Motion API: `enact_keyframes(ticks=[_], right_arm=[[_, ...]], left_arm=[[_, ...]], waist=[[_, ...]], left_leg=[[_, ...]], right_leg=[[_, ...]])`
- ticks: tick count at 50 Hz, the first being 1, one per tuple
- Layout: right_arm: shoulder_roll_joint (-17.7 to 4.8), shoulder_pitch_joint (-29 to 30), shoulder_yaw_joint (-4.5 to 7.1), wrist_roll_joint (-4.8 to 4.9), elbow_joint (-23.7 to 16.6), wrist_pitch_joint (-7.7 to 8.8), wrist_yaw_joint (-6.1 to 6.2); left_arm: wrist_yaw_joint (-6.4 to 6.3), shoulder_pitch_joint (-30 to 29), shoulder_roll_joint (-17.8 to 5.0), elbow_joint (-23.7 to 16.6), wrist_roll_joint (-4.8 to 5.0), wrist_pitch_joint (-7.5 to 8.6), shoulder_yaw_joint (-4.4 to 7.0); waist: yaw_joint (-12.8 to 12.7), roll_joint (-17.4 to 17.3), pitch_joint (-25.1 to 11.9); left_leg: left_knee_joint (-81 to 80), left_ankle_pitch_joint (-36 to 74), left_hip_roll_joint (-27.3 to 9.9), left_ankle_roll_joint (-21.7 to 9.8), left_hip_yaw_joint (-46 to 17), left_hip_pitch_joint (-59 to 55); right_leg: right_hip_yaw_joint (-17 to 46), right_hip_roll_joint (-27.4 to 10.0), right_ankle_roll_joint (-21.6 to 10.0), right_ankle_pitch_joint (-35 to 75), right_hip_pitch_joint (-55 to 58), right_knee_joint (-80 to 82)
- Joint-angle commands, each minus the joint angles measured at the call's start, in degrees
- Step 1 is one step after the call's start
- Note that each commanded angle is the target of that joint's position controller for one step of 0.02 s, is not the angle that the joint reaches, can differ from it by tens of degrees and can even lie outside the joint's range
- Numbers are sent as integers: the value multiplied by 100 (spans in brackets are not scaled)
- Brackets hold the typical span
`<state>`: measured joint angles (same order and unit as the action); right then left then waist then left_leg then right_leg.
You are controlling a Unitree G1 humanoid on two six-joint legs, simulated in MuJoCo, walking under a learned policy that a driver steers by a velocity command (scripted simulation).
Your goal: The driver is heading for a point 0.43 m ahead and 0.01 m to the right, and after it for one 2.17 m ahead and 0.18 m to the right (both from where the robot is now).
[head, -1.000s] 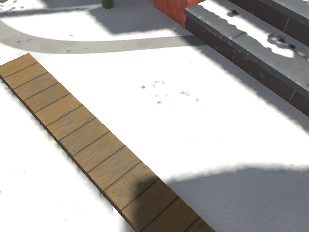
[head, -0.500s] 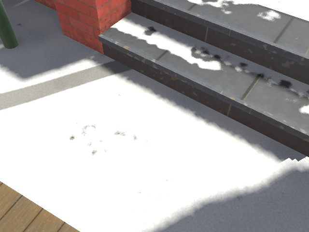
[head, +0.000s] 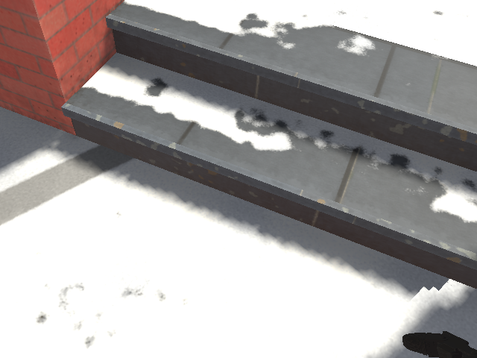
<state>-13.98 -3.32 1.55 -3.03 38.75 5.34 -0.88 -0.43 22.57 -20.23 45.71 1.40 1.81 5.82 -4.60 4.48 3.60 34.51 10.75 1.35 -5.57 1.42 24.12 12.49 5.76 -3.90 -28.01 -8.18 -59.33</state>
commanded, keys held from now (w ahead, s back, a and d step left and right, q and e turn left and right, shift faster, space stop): w+e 0.16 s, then w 0.84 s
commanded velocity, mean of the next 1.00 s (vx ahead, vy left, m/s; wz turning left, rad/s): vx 0.50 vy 0.00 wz -0.23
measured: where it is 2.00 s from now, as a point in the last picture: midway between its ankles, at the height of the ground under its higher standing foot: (281, 167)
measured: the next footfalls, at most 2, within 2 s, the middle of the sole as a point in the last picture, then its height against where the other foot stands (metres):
right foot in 0.38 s outside the picture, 0.03 m lower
left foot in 0.80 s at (217, 310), level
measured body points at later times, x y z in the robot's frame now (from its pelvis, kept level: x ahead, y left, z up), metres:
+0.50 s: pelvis +0.30 -0.01 -0.03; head +0.32 -0.03 +0.42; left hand +0.49 +0.20 -0.14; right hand +0.27 -0.27 -0.17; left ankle +0.19 +0.13 -0.66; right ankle +0.33 -0.09 -0.76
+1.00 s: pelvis +0.54 +0.02 -0.02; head +0.55 +0.04 +0.43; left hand +0.66 +0.27 -0.16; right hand +0.54 -0.25 -0.14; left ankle +0.55 +0.10 -0.76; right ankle +0.49 -0.11 -0.69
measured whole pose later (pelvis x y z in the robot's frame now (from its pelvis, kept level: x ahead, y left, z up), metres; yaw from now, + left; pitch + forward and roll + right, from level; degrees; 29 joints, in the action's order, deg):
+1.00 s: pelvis +0.54 +0.02 -0.02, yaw -12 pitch +0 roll -1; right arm -13.6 -17.0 1.7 -0.9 51.7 4.7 -0.6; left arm 1.2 14.1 -15.5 54.1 -2.2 3.4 2.6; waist 0.0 1.8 0.5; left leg 18.6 -10.1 1.4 -3.8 4.0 9.1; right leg -0.4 -2.1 -2.5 -14.6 -26.4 -57.7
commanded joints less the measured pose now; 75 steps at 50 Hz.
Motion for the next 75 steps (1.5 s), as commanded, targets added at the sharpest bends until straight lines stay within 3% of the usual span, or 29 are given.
enact_keyframes(ticks=[1, 5, 12, 18, 19, 20, 21, 22, 24, 27, 31, 36, 39, 40, 41, 42, 43, 44, 46, 56, 60, 62, 63, 64, 65, 67, 69, 73, 75], right_arm=[[-672, -1331, 251, -34, -39, 108, 90], [-699, -1535, 245, 63, 259, 285, 115], [-580, -1316, 193, 308, 547, 503, 112], [-980, -1925, 287, 256, 988, 152, 138], [-1026, -1909, 288, 285, 969, 97, 122], [-453, -2264, 152, 336, 795, 60, 95], [-417, -2674, 97, 373, 852, -20, 170], [-804, -2378, 168, 369, 805, -84, 194], [-853, -1618, 164, 129, 624, -117, 114], [-562, -1670, 91, 4, 754, -331, -28], [-278, -1065, -23, 91, 617, -290, -112], [-517, -353, 43, 161, 446, -261, -73], [-575, -829, 105, 84, 583, -161, -9], [-770, -1594, 188, 38, 829, -67, 52], [-1394, -2350, 321, -69, 909, 12, 115], [-1858, -2562, 470, 83, 1086, -66, 94], [-1332, -2023, 354, 164, 976, -129, 64], [-966, -1529, 258, 211, 860, -131, 25], [-664, -1243, 171, 218, 870, -91, 34], [-666, -1804, 158, 240, 1499, 48, 56], [-586, -2027, 142, 200, 1707, 5, 114], [-634, -1642, 145, 247, 1625, -54, 133], [-653, -1453, 156, 370, 1540, -38, 108], [-365, -1208, 72, 443, 1244, 6, 70], [-94, -2013, 60, 355, 1374, -67, 79], [-176, -1563, 90, 36, 1398, -175, 52], [-73, -1470, 106, 64, 1320, -261, -39], [317, -1104, -19, 33, 988, -428, -54], [563, -338, -123, 79, 553, -521, 145]], left_arm=[[23, -345, -405, -544, -110, 60, 7], [204, -808, -167, -737, -386, -178, -45], [516, -1684, 255, -1058, -339, 146, -255], [343, -771, -89, -543, -573, 283, -179], [267, -48, -210, -257, -672, 330, -140], [183, 348, -624, -183, -712, 352, -56], [145, 642, -573, -321, -527, 354, -96], [49, 544, -654, -318, -326, 284, 2], [-19, -168, -302, -249, -210, 248, -126], [0, -410, -155, -55, -194, 294, -192], [111, -495, -233, 222, -196, 381, -138], [164, -226, -324, 537, -172, 350, -81], [113, -183, -339, 688, -218, 327, -88], [97, -151, -132, 708, -248, 360, -161], [96, -154, 288, 492, -176, 396, -291], [76, 155, 258, 474, -187, 386, -276], [59, 7, -92, 610, -337, 291, -191], [118, -200, -50, 631, -330, 275, -193], [154, -421, 115, 661, -332, 224, -235], [166, -1970, 480, 351, -325, 180, -462], [38, -1719, 440, 464, -307, 193, -480], [-77, -408, 419, 867, -361, 276, -409], [-124, 450, 236, 1155, -370, 341, -314], [-186, 991, -458, 1214, -453, 376, -160], [-132, 694, -856, 1261, -294, 265, -30], [-10, -88, 76, 1139, -142, 155, -193], [21, -344, 602, 1228, -203, 220, -382], [4, 209, 424, 1597, -223, 367, -385], [22, 758, 407, 1799, -215, 431, -390]], waist=[[826, -1179, -819], [714, -1286, -333], [452, -757, -4], [65, -184, -294], [-235, -6, -561], [-59, 1133, -1144], [-51, 511, -1995], [-296, 266, -2157], [119, -223, -1107], [546, -349, -510], [556, -132, -305], [316, -156, -234], [606, -300, -237], [917, -617, -551], [1170, -1668, -1039], [1003, -2531, -1167], [727, -1391, -693], [595, -993, -317], [447, -991, -84], [600, -1031, -151], [519, -1055, -184], [-155, -860, -720], [-506, -566, -989], [-602, 444, -1202], [70, 958, -1344], [199, -138, -326], [556, 47, 266], [638, -274, 126], [378, 85, 203]], left_leg=[[-1652, -459, -1953, -40, -2292, -2790], [-2062, 554, -1683, -191, -1284, -2143], [-2783, -538, -1098, -162, 73, -902], [-598, 1402, -1053, -158, 457, -1857], [809, 1076, -654, -39, 708, -1416], [3138, -4073, 12, 139, 654, 525], [4082, -4839, 60, 170, -404, 1324], [4518, -4264, 4, 263, -492, 1893], [3684, -3491, -465, 372, -424, 1703], [2795, -3414, -700, 568, -324, 665], [1200, -2326, -778, 536, -77, 56], [108, -1753, -573, 453, 50, -308], [-558, -2187, -366, 318, 217, -1207], [-858, -2358, -512, 179, -74, -2084], [-1588, -2891, -1876, -185, -1846, -3055], [-2367, -3117, -2618, -676, -3710, -3394], [-2300, -3887, -2330, -588, -3287, -2877], [-2356, -3782, -2031, -484, -2650, -2335], [-2590, -2478, -1596, -300, -1695, -1911], [-2358, 775, -1115, -396, -238, -1887], [-1836, 1082, -1408, -527, -428, -2005], [-370, 2490, -1284, -513, -274, -1956], [816, 2137, -972, -338, -103, -1321], [2805, -637, -336, -9, 278, -151], [4265, -3802, 285, 104, 131, 1062], [5396, -3342, -269, 96, -223, 2009], [5738, -3035, -470, 113, -172, 2255], [6629, -2690, -498, 262, -9, 3170], [8504, -3456, -413, 243, 126, 4598]], right_leg=[[-413, -391, 110, 462, -2514, -993], [-867, -645, 112, 791, -2709, -889], [-1184, -638, 142, 4385, -1247, 2701], [-1285, -281, -247, 3717, -88, 3591], [-1302, -285, -403, 3925, 817, 3771], [194, -2008, -1148, 7019, 2790, 2735], [1146, -2761, -1581, 8227, 3583, 2323], [1370, -2818, -1965, 6317, 3430, 2923], [1317, -2406, -1599, 3876, 1587, 3985], [782, -2054, -1331, 3390, -184, 4665], [-184, -1540, -1024, 3411, -836, 4959], [-168, -1614, -722, 2103, -486, 4928], [-280, -1502, -522, 2255, -499, 4125], [-595, -1156, -381, 2761, -702, 3067], [-1226, -526, -80, 2010, -1585, 1245], [-1355, 34, -9, -169, -2718, 193], [-917, -465, -93, 82, -2863, -322], [-917, -700, -96, 620, -2792, -273], [-1079, -947, 18, 1139, -2528, 19], [-1669, -796, 380, 2147, -2026, 2019], [-1735, -641, 99, 1779, -1452, 2338], [-1861, -361, -234, 1648, -224, 2831], [-1536, -559, -369, 2181, 839, 3387], [384, -2117, -592, 2999, 1594, 4199], [1778, -2927, -1379, 3921, 1929, 4311], [1329, -2538, -1454, -1, 674, 4805], [546, -1920, -1020, -116, -314, 4979], [-7, -1746, -1064, 871, -621, 4796], [331, -2087, -1358, 653, -182, 4952]])
Keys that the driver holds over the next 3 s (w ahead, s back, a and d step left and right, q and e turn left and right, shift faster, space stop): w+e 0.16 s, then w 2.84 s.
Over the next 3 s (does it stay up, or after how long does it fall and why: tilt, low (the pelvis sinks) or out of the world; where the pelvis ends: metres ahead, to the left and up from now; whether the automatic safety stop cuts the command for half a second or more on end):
stays up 1.63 -0.12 0.30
